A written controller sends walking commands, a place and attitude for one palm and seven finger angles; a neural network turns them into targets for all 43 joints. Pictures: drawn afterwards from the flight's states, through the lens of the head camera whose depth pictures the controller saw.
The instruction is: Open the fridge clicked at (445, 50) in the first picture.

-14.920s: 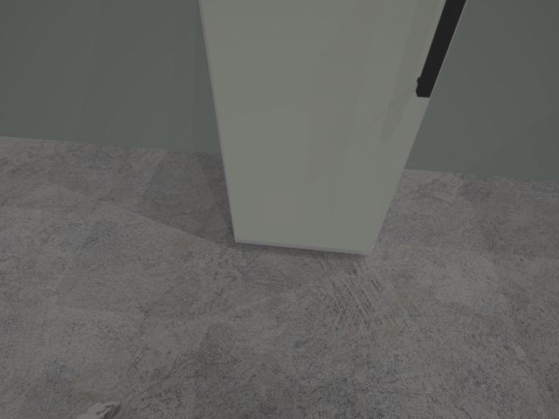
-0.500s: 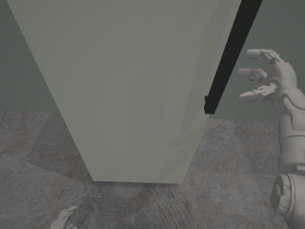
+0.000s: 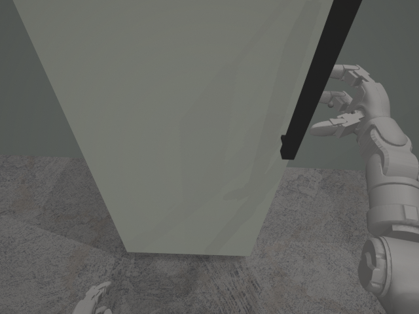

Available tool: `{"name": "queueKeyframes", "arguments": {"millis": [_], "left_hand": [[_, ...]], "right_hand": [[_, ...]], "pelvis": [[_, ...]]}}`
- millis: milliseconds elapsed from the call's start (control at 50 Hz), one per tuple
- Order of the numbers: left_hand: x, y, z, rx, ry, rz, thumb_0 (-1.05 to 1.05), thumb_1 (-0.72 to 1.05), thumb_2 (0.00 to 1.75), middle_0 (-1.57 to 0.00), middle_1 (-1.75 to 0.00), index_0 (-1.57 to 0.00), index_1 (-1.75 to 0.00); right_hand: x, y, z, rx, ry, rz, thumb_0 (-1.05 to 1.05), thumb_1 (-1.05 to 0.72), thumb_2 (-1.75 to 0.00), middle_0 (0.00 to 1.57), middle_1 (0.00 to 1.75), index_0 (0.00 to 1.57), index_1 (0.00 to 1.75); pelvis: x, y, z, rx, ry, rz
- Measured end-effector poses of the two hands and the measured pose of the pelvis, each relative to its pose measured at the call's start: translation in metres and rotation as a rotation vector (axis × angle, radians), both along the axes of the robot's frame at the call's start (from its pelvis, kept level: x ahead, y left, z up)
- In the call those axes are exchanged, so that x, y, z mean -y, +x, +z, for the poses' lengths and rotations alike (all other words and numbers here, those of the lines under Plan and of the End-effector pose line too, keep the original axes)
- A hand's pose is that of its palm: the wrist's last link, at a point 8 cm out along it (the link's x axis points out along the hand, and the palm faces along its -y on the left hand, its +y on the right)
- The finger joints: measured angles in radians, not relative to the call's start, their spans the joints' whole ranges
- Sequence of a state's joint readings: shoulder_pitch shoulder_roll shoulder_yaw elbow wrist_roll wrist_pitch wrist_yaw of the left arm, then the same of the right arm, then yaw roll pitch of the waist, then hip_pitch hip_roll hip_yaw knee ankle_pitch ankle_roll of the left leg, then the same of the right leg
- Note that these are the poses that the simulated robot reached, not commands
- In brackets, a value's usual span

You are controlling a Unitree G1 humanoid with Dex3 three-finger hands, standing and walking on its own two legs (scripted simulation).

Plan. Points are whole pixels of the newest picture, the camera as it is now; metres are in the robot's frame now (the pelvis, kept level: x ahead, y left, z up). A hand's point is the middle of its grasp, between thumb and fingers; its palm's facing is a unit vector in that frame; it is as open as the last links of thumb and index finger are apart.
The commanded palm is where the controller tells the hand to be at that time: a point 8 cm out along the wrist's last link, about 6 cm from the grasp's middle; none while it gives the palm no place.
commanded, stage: feel for the door with the fingertips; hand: right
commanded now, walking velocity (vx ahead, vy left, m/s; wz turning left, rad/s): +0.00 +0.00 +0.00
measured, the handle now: (315, 65) +0.49 -0.14 +0.27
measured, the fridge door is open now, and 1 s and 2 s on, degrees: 0 0 0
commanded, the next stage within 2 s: slide the fingers in behind the handle in 0.32 s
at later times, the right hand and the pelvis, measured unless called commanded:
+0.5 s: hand (324, 99) +0.46 -0.16 +0.22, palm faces -0.05 +1.00 +0.00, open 13.8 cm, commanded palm +0.43 -0.22 +0.22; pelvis -0.01 +0.00 +0.00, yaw +1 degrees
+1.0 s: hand (326, 105) +0.44 -0.16 +0.22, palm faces -0.04 +1.00 +0.00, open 14.0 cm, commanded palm +0.42 -0.22 +0.22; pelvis -0.01 -0.01 +0.00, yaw +0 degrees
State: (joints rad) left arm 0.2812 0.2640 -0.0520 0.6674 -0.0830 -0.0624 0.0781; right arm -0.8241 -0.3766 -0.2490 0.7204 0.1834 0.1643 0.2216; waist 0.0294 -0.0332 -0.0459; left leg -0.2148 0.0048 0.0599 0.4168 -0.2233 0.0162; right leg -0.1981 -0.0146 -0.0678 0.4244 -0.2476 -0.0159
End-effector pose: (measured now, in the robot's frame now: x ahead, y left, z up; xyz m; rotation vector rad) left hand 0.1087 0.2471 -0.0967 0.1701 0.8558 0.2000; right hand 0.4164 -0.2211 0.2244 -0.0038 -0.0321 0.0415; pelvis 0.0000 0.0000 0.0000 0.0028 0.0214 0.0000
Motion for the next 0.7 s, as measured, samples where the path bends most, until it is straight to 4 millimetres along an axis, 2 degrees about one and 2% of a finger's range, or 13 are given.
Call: {"name": "queueKeyframes", "arguments": {"millis": [220,320,540,700], "left_hand": [[-0.006,-0.013,-0.003,-0.035,0.018,0.013,0.01,0.91,0.9,-0.2,-0.3,-0.2,-0.3],[-0.007,-0.026,-0.005,-0.057,0.015,0.032,0.01,0.91,0.9,-0.2,-0.3,-0.2,-0.3],[-0.011,-0.058,-0.011,-0.117,0.018,0.07,0.01,0.91,0.9,-0.2,-0.3,-0.2,-0.3],[-0.011,-0.059,-0.008,-0.105,0.02,0.075,0.01,0.91,0.9,-0.2,-0.3,-0.2,-0.3]], "right_hand": [[-0.009,0.01,-0.005,-0.033,0.006,-0.005,-0.01,0.5,-0.3,0.3,1.2,0.3,1.2],[-0.01,0.017,-0.002,-0.017,0.005,-0.003,-0.01,0.5,-0.3,0.31,1.2,0.3,1.2],[-0.005,0.021,-0.002,-0.011,0.009,0.009,-0.01,0.5,-0.3,0.35,1.23,0.34,1.22],[-0.002,0.017,-0.006,-0.003,0.014,0.003,-0.01,0.5,-0.3,0.32,1.21,0.32,1.2]], "pelvis": [[-0.001,-0.005,0.0,-0.008,-0.001,-0.006],[-0.001,-0.005,0.0,-0.015,-0.001,0.002],[0.001,-0.006,-0.001,-0.025,0.001,0.011],[0.002,-0.007,0.0,-0.023,0.001,0.019]]}}
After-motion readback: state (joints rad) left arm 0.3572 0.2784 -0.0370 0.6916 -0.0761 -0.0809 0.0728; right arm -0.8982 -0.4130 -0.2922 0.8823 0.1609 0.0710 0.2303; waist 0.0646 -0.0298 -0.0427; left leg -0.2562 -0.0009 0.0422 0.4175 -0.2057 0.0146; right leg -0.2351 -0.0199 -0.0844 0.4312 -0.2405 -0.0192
